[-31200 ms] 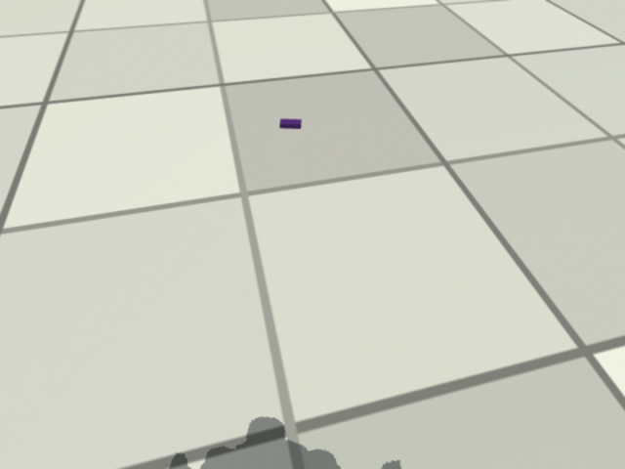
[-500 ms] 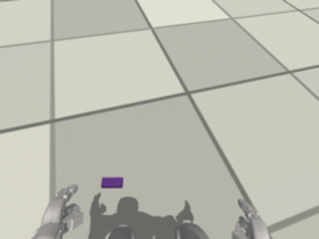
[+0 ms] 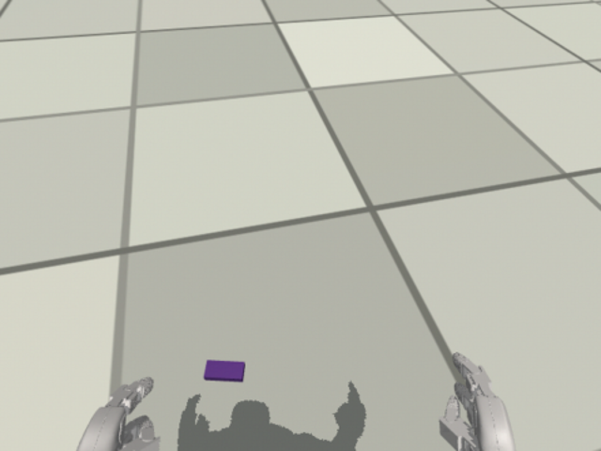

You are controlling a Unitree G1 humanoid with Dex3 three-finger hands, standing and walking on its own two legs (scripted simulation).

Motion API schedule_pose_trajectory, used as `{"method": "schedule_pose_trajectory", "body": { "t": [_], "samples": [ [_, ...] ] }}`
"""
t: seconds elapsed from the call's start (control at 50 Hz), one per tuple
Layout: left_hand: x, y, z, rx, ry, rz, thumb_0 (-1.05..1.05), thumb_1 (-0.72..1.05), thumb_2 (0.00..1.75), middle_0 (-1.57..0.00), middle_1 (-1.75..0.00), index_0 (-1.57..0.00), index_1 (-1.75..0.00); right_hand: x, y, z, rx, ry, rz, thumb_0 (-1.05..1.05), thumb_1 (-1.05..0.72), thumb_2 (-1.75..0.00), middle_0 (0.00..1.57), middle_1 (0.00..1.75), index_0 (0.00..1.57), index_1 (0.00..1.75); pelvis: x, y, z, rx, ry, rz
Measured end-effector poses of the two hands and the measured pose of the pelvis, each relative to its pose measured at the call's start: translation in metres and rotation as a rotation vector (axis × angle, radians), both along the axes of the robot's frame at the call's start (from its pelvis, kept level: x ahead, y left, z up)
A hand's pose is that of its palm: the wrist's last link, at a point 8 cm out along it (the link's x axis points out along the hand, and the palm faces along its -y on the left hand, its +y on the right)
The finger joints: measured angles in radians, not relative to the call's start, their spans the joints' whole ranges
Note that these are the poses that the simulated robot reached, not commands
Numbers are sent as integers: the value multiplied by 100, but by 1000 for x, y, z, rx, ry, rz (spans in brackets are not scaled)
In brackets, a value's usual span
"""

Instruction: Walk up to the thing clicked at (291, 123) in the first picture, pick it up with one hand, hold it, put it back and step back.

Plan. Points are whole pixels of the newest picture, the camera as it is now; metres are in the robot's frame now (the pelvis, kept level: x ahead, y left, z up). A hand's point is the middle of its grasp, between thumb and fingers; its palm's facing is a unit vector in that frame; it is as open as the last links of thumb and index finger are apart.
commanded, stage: home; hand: left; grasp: from above
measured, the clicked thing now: (224, 370) +0.48 +0.21 -0.70
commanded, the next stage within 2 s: stand in 1.70 s
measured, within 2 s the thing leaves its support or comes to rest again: neither
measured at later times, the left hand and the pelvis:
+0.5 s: hand (153, 434) +0.17 +0.18 -0.05, palm faces +0.02 -0.98 -0.20, open 7.4 cm; pelvis +0.01 +0.01 +0.00, yaw -1 degrees
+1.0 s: hand (157, 441) +0.17 +0.18 -0.05, palm faces +0.02 -0.98 -0.21, open 7.4 cm; pelvis +0.00 +0.00 +0.00, yaw -1 degrees
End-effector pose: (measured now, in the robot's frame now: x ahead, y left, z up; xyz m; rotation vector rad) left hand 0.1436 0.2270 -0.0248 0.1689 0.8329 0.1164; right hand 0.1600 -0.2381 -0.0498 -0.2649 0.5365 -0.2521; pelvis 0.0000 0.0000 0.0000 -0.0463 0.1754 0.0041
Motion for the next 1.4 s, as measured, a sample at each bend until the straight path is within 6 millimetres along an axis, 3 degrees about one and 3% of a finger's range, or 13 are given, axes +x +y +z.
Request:
{"method": "schedule_pose_trajectory", "body": {
  "t": [0.36, 1.4],
  "samples": [
    [14, 5, 2, 9, -5, -21, 2, 91, 90, -20, -30, -20, -30, -14, 4, -12, 14, 72, -34, 1, -90, -90, 21, 30, 21, 30, 8, 7, 1, -3, 4, -11],
    [10, -4, 2, 14, -6, -22, 2, 90, 90, -20, -30, -20, -30, -11, -11, -11, 10, 46, -43, 1, -90, -90, 21, 30, 21, 30, 6, -3, -2, 4, 8, -12]
  ]
}}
